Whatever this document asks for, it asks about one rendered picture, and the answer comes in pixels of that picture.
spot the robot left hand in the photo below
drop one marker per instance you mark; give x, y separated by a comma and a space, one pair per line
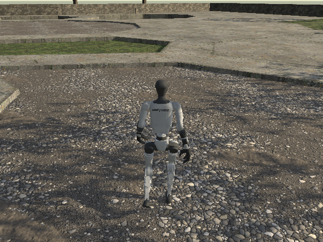
139, 139

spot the left robot forearm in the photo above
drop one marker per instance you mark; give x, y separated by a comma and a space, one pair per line
139, 131

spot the robot right hand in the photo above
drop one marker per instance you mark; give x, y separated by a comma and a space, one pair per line
188, 154

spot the right robot forearm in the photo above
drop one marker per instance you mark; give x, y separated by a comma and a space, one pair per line
184, 139

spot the right robot upper arm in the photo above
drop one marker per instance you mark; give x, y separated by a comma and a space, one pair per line
179, 115

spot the robot left shin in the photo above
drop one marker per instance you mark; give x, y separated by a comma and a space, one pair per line
147, 185

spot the robot left thigh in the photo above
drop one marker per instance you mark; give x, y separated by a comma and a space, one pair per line
148, 153

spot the left robot upper arm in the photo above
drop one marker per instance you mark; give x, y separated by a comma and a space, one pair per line
143, 113

